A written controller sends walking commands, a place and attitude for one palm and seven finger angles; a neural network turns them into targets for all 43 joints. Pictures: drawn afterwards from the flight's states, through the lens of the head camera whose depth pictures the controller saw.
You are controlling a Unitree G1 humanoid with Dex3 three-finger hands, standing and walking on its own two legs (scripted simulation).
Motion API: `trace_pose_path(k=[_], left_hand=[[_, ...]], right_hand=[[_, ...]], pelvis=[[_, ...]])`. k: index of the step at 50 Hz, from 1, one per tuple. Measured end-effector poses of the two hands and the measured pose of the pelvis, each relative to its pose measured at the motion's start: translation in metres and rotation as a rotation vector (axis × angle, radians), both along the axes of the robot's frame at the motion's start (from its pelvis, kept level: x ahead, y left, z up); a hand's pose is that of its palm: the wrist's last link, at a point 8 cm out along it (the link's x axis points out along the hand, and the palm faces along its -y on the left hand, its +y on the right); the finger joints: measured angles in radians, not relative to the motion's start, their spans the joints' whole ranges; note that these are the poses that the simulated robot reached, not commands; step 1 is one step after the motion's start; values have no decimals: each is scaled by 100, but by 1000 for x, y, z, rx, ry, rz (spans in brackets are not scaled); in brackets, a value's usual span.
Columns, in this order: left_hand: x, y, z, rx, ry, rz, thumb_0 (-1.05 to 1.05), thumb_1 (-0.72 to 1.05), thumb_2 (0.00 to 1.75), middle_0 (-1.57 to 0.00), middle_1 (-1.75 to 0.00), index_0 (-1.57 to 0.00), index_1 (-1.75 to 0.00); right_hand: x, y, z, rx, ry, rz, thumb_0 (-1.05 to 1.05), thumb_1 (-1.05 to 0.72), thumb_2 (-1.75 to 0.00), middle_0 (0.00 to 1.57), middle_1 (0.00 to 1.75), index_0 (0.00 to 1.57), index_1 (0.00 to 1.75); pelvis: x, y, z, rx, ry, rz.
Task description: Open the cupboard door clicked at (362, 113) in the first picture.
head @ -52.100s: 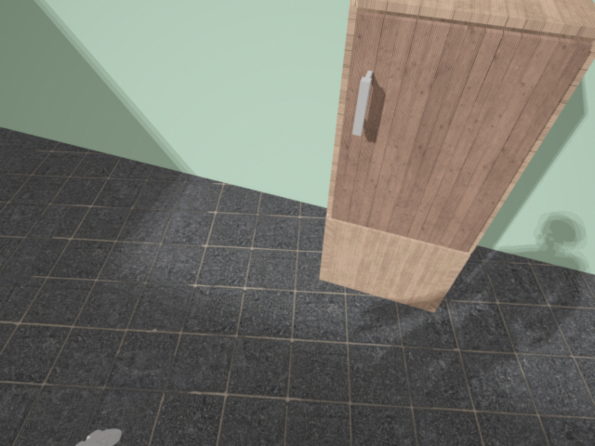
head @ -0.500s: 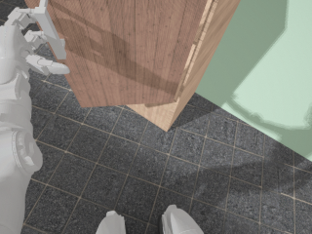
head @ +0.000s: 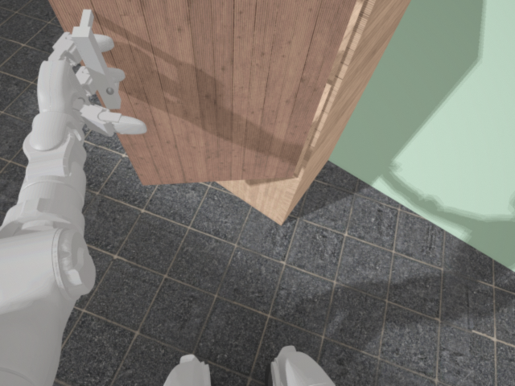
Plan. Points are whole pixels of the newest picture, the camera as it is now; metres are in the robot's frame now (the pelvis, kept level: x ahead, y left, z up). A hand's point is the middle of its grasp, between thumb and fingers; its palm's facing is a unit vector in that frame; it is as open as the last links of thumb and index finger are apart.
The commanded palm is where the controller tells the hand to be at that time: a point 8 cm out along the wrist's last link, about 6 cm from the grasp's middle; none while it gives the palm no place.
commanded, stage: slide the fingers in behind the handle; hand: left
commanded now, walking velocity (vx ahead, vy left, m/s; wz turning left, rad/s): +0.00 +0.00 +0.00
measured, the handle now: (101, 63) +0.58 +0.18 +0.11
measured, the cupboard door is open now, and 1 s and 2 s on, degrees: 41 41 73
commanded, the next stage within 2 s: close the thumb around the handle in 0.40 s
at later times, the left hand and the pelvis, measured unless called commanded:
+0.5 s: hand (109, 92) +0.53 +0.16 +0.10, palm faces +0.01 -1.00 +0.00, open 13.9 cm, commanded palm +0.51 +0.21 +0.10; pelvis +0.00 +0.00 +0.00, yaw +0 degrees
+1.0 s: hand (113, 93) +0.52 +0.16 +0.10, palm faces +0.01 -1.00 -0.01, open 7.5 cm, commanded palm +0.50 +0.20 +0.10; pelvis -0.01 +0.00 +0.00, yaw +0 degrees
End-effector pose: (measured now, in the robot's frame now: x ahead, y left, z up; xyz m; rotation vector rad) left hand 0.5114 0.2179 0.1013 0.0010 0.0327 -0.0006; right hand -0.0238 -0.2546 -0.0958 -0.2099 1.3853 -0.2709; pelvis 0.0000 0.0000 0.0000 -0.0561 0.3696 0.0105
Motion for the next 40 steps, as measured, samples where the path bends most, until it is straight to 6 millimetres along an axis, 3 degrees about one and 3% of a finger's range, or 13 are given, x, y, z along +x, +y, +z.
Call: trace_pose_path(k=[12, 29, 40], left_hand=[[-1, 2, 0, 5, 0, 7, -1, -50, 30, -30, -121, -31, -120], [-1, 2, 1, 4, -3, 9, -1, -48, 31, -31, -121, -30, -120], [-7, -5, 5, -2, -9, -3, -1, -10, 47, -33, -125, -33, -124]], right_hand=[[6, 1, -1, 1, -5, 3, 0, -91, -90, 21, 30, 20, 30], [-6, -3, 0, -17, 8, 0, 0, -91, -90, 21, 30, 20, 30], [-15, 0, -1, -2, 21, -9, 0, -91, -90, 21, 30, 20, 30]], pelvis=[[3, 2, 0, 1, -6, 2], [-5, 1, -2, -1, -3, 5], [-5, 1, 0, -1, -11, 3]])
